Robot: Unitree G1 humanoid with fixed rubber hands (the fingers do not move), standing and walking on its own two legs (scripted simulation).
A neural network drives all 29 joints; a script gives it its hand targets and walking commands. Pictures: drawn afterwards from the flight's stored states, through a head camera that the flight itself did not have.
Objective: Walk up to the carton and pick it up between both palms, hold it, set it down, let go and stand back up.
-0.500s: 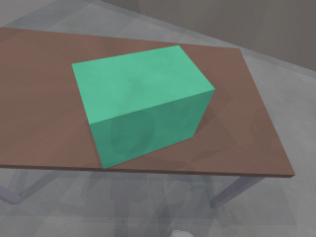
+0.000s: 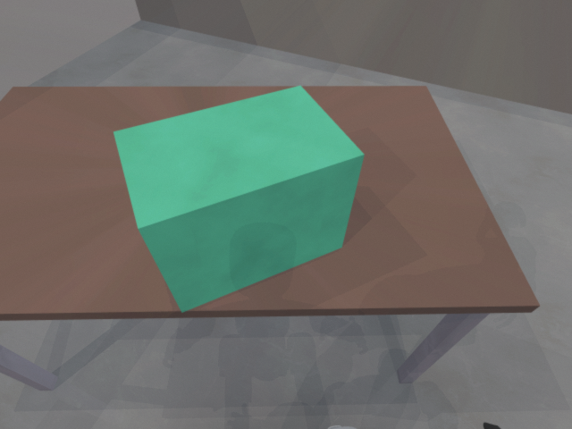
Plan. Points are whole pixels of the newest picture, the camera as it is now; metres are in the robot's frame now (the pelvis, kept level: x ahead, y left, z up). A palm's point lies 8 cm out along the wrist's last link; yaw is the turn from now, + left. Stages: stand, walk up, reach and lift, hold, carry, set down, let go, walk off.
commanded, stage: walk up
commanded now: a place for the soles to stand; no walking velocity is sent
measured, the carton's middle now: (242, 197) +0.49 +0.07 +0.02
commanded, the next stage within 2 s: none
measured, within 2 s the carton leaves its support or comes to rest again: neither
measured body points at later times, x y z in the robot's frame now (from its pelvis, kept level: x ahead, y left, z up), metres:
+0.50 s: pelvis -0.02 +0.01 +0.00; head +0.01 +0.01 +0.45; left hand +0.05 +0.33 -0.11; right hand +0.09 -0.30 -0.11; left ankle -0.03 +0.12 -0.69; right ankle +0.03 -0.14 -0.71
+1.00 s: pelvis -0.03 +0.02 +0.00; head +0.00 +0.01 +0.45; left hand +0.04 +0.35 -0.10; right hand +0.07 -0.29 -0.12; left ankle -0.05 +0.13 -0.69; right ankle +0.01 -0.12 -0.71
